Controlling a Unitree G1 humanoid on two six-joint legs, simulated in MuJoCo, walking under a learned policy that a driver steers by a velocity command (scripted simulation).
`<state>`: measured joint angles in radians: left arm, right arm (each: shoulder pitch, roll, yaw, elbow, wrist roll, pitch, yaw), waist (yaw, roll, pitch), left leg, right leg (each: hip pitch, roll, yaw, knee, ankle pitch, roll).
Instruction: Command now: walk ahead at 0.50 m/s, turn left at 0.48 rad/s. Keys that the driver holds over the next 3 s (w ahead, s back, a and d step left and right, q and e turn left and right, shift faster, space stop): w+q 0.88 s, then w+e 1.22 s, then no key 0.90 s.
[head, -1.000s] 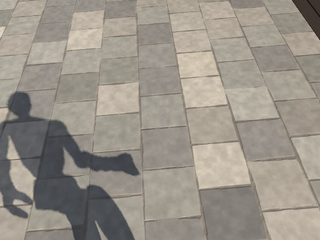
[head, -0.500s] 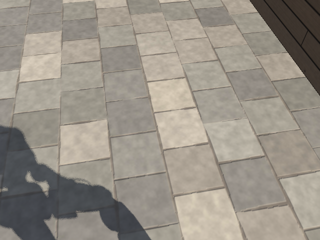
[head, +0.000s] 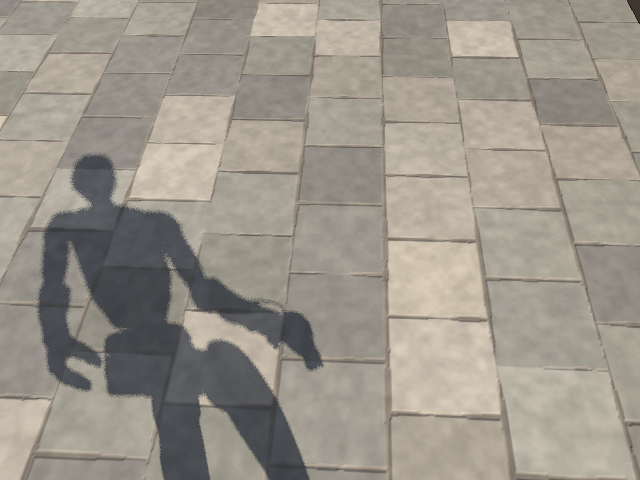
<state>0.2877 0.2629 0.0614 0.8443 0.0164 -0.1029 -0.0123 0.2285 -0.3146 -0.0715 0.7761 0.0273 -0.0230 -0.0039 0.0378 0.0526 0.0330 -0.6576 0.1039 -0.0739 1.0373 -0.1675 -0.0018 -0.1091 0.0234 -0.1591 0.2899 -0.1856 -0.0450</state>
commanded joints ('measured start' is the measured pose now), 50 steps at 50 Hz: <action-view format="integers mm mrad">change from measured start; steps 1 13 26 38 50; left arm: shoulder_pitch -82 -39 -214 -54 -46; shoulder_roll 142 237 103 220 154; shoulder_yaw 32 63 12 58 30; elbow -61 -29 -167 -168 -85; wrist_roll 0 -50 0 -2 -29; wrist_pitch -17 62 6 -41 -11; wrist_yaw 13 35 15 -3 -7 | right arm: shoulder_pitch -3 99 55 104 -28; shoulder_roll -21 -133 -138 -53 -12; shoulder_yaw -3 -65 -44 -18 9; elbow -63 -117 -135 -119 -188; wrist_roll -4 -1 -12 -16 -27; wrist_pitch -8 2 -43 -14 -27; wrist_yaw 12 50 -6 -15 5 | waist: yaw -27 -169 -54 54 -26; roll -111 -114 -10 16 -122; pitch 18 -133 -32 -212 -6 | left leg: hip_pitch -12 453 439 431 -4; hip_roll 29 -169 5 -62 4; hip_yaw -14 194 -184 -262 3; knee -143 -473 -819 -296 -133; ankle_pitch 158 20 252 127 -53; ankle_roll -4 167 271 122 3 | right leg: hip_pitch -12 135 -502 88 -29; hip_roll -261 -269 -104 -151 -254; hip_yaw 86 -94 211 325 356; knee -175 412 527 168 -147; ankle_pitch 233 849 108 108 155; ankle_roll -127 -28 121 -39 -195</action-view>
